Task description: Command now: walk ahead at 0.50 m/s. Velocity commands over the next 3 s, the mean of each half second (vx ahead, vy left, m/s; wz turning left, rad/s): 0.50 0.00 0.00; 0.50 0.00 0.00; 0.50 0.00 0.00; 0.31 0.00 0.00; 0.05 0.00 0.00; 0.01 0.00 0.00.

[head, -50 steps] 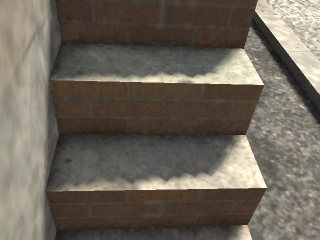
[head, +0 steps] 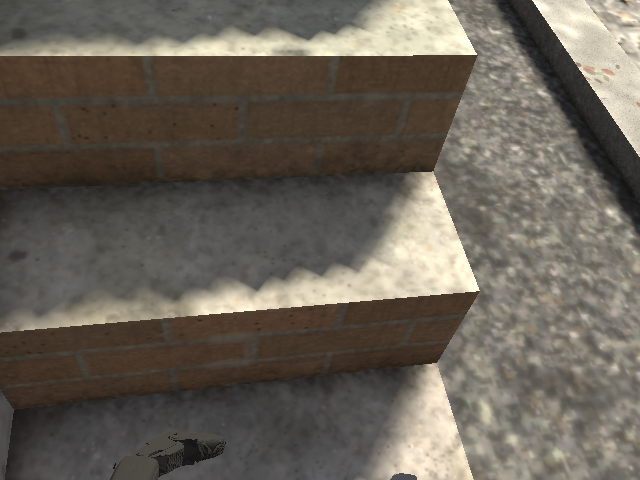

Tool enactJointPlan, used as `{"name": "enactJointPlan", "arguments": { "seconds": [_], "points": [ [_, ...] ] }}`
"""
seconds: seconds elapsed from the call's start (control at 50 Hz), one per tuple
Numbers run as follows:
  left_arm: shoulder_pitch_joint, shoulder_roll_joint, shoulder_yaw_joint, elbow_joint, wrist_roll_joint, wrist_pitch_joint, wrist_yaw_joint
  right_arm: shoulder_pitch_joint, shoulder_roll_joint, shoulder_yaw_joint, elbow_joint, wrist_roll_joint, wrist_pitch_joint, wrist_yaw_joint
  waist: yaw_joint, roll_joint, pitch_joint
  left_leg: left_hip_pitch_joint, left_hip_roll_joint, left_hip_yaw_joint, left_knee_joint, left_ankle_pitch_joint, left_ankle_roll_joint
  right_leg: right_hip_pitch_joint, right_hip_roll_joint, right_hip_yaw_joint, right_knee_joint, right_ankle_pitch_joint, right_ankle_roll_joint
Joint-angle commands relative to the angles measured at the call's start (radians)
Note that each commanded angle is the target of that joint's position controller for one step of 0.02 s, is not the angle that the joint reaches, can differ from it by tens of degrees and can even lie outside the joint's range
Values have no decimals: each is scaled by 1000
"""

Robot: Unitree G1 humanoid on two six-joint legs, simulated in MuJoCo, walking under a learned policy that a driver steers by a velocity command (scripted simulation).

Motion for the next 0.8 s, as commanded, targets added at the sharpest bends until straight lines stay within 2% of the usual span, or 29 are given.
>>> {"name": "enactJointPlan", "arguments": {
  "seconds": [0.02,0.04,0.06,0.1,0.14,0.16,0.2,0.22,0.32,0.36,0.4,0.42,0.44,0.46,0.48,0.5,0.54,0.56,0.58,0.6,0.62,0.64,0.66,0.68,0.7,0.74,0.76,0.78,0.8],
  "points": [
    [105,201,95,-3,22,-21,18,-208,28,-3,-235,-44,-9,4,94,-76,-325,-490,-198,-125,1248,-41,6,386,-313,943,-917,-561,-157],
    [114,168,79,71,31,-50,28,-226,92,30,-283,-59,5,-19,27,-66,-175,-619,-189,-126,1299,-120,13,278,-305,835,-890,-557,-124],
    [122,90,53,134,37,-74,28,-207,109,49,-300,-63,16,-32,-18,-37,-82,-682,-179,-142,1296,-190,15,190,-292,746,-869,-526,-97],
    [149,29,26,175,31,-115,16,-131,76,49,-268,-63,39,-72,-89,8,-29,-742,-180,-121,1278,-208,-23,193,-290,620,-922,-393,-75],
    [133,69,28,181,12,-157,8,-86,39,36,-227,-35,79,-89,-116,34,20,-732,-188,-106,1170,-163,-67,197,-281,459,-962,-255,-63],
    [152,93,27,192,-3,-168,16,-121,43,35,-223,-34,99,-101,-99,45,33,-750,-192,-104,1146,-168,-81,201,-285,422,-983,-205,-46],
    [226,167,51,215,11,-199,16,-189,51,32,-234,-18,109,-105,-62,26,10,-813,-222,-31,1332,-218,-75,295,-315,379,-1055,-103,-88],
    [257,207,63,220,1,-209,22,-231,52,33,-255,-13,104,-102,-42,34,-2,-885,-211,-40,1383,-255,-63,392,-344,375,-1082,-93,-97],
    [441,214,71,276,-2,-227,41,-373,62,32,-270,-14,94,-62,52,32,-62,-1077,-173,-32,1391,-331,-16,757,-386,291,-1067,26,-81],
    [407,244,75,241,12,-232,26,-420,32,31,-284,-4,87,-49,65,4,-39,-1079,-141,-4,1286,-363,-25,763,-409,273,-1103,-2,-98],
    [391,233,74,238,3,-212,43,-462,51,43,-294,-10,94,-33,75,-75,-8,-1084,-84,71,1166,-386,-40,743,-408,235,-1177,-57,-107],
    [426,213,74,284,-9,-216,47,-485,73,55,-324,-32,106,-19,82,-123,-5,-1110,-59,100,1165,-420,-36,783,-415,246,-1203,-88,-115],
    [458,232,45,242,47,-201,43,-191,-63,52,-244,-103,127,80,84,-171,-106,-984,-102,20,1132,-383,41,711,-379,273,-1147,24,-56],
    [463,284,54,264,32,-183,9,-217,-136,18,-260,-104,132,89,73,-173,-105,-1021,-114,43,1015,-629,32,695,-393,269,-1165,-42,-99],
    [321,323,50,228,35,-171,-8,-222,-152,7,-285,-103,140,85,10,-142,-111,-856,-98,77,776,-615,34,554,-390,196,-1185,-22,-82],
    [302,386,64,210,5,-160,-10,-224,-139,12,-280,-101,145,95,-17,-150,-146,-620,-136,160,540,-761,-30,415,-371,183,-1246,3,-116],
    [326,479,85,217,0,-137,-7,-199,-59,44,-314,-74,166,84,-75,-202,-196,-463,-161,116,316,-669,-64,506,-380,152,-1210,149,-95],
    [351,475,78,239,0,-132,-50,-239,-152,46,-357,-29,158,96,-93,-171,-289,-442,-263,61,72,-933,-57,618,-349,183,-1053,530,-104],
    [506,285,9,260,127,-137,-86,-74,-205,16,-274,-20,140,67,-56,-16,-411,-124,-213,-175,154,-369,48,425,-302,136,-773,1108,-68],
    [336,301,26,228,103,-132,-82,243,-330,-34,-152,-95,143,44,-204,110,-462,40,-24,-546,-139,-166,115,141,-224,167,-538,877,-18],
    [374,276,52,282,68,-116,-78,395,-404,-52,-69,-150,128,67,-212,218,-481,55,61,-853,-341,-247,148,79,-119,304,-185,538,13],
    [389,254,53,326,-2,-112,-56,353,-407,-56,-52,-118,106,85,-194,193,-364,-23,72,-837,-361,-237,109,42,-46,455,119,605,28],
    [436,234,57,362,-13,-121,-38,191,-378,-57,-44,-76,95,121,-99,361,-320,-109,92,-653,-283,-62,187,-8,-1,461,452,535,27],
    [394,245,64,339,-8,-120,-18,11,-289,-32,-38,-34,98,145,-26,382,-287,-177,56,-465,-223,-159,219,-42,7,378,713,462,10],
    [338,221,68,263,-15,-122,8,-115,-180,2,-50,-38,84,158,35,284,-255,-225,21,-325,-175,-241,190,-75,17,346,738,382,15],
    [340,168,47,238,-29,-126,29,-225,-61,44,-49,-64,77,141,56,143,-215,-269,22,-288,-150,-268,147,-112,14,380,678,301,23],
    [350,170,34,238,-33,-122,31,-230,-62,50,-35,-71,79,124,43,158,-212,-287,53,-336,-185,-296,156,-126,15,394,696,243,29],
    [179,133,57,150,9,-51,15,-171,-124,4,-77,-27,56,-46,72,-19,-228,-158,170,-516,-345,-518,75,18,49,391,708,314,73],
    [153,144,59,137,14,-20,27,-154,-156,7,-72,-26,38,-99,58,-13,-166,-131,209,-511,-352,-436,57,-49,35,432,696,291,89]
  ]
}}
Next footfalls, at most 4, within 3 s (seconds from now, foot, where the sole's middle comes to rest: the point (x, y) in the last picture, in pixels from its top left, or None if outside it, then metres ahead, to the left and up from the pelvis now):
0.54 left None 0.22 0.27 -0.41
1.02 right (340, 461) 0.37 -0.06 -0.41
1.60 left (116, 253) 0.56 0.26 -0.20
2.14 right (348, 232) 0.62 -0.04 -0.20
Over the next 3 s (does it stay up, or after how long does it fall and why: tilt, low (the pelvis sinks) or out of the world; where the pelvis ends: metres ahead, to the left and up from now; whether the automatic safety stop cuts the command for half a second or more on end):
stays up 0.50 0.11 0.57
